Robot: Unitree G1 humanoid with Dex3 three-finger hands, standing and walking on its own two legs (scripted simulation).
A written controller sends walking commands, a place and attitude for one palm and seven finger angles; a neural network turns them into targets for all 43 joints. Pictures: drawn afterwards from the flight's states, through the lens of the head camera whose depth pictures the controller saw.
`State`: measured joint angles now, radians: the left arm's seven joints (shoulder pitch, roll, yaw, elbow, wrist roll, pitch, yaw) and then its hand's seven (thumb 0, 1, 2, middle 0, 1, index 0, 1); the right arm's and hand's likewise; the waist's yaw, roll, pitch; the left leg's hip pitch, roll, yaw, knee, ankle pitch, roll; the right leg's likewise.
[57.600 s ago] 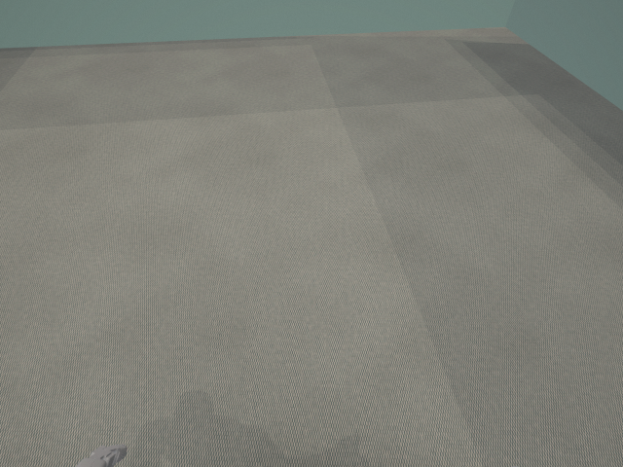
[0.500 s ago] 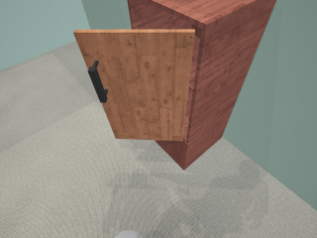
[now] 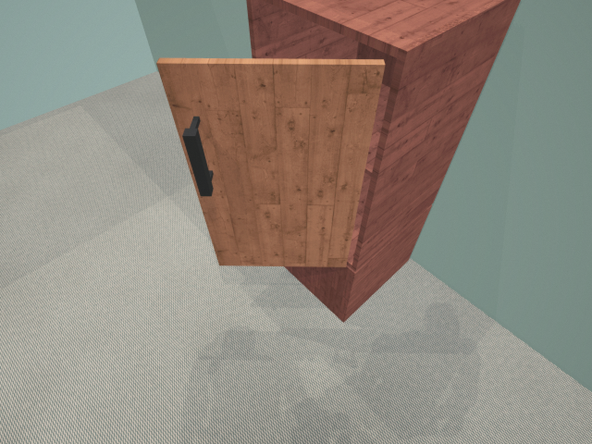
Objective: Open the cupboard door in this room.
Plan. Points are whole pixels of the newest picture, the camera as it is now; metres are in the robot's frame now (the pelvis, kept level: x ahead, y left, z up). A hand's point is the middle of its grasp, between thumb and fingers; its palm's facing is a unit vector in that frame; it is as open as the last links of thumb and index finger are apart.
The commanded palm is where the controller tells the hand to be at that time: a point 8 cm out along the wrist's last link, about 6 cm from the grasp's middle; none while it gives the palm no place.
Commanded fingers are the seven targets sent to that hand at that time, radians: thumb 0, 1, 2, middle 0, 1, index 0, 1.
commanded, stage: look again from close up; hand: left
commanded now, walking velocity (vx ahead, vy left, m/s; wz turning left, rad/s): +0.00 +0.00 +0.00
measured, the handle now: (201, 157) +0.59 +0.22 +0.03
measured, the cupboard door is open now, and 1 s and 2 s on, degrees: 46 46 46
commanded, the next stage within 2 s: shuffle to correct the standing spot in 0.64 s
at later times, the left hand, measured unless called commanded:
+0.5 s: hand out of the picture +0.06 +0.23 -0.15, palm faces +0.01 -0.95 -0.32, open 7.4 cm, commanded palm none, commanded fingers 0.00 0.90 0.90 -0.20 -0.30 -0.20 -0.30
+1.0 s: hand out of the picture -0.09 +0.18 -0.18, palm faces +0.04 -0.99 -0.17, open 7.4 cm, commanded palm none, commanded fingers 0.00 0.90 0.90 -0.20 -0.30 -0.20 -0.30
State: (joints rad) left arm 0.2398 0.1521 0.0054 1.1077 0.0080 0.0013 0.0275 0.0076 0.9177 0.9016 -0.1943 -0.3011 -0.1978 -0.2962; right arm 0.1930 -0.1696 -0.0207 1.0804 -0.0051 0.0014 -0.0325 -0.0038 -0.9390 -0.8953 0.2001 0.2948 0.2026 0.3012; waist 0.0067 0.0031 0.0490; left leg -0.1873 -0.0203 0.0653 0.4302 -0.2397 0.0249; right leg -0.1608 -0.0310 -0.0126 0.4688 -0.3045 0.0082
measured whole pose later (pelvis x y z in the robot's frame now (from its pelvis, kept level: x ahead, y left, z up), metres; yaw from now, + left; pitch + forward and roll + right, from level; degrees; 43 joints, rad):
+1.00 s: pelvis -0.05 +0.01 +0.00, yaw +0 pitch -2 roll -1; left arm 0.40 0.17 0.00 1.08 0.02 0.03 0.01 0.01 0.91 0.90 -0.20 -0.30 -0.20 -0.30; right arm 0.34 -0.18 -0.01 1.10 -0.02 0.03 -0.01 0.01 -0.91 -0.90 0.20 0.29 0.20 0.30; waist 0.00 -0.01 -0.01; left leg -0.25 -0.01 0.05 0.50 -0.27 0.04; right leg -0.20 -0.01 -0.02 0.49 -0.34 -0.01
